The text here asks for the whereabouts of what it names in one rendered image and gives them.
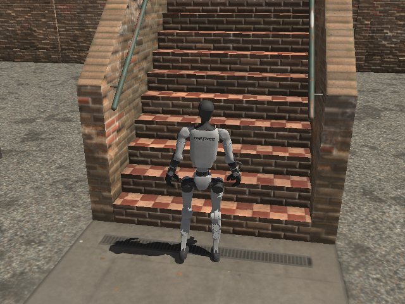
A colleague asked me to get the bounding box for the robot right forearm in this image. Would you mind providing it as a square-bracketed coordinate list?
[228, 154, 240, 177]

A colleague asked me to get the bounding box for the robot left forearm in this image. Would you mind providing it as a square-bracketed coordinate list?
[167, 152, 180, 176]

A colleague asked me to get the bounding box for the robot left hand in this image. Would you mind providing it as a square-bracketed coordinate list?
[165, 173, 180, 187]

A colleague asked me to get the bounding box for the right robot shin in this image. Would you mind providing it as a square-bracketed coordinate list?
[211, 212, 221, 253]

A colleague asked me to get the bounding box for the robot left upper arm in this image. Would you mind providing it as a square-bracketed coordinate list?
[174, 127, 192, 162]

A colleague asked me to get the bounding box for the humanoid robot torso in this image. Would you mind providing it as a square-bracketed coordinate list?
[189, 125, 219, 190]

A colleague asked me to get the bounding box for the robot right hand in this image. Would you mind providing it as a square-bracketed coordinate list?
[227, 174, 241, 187]

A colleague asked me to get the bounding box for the robot right upper arm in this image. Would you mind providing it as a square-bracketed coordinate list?
[218, 129, 234, 163]

